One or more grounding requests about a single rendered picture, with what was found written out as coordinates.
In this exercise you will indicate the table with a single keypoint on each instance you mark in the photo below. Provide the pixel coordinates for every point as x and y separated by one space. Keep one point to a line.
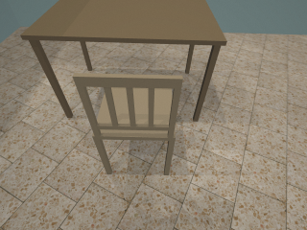
179 22

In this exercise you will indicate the chair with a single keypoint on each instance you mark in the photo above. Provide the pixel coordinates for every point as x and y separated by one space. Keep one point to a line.
134 107

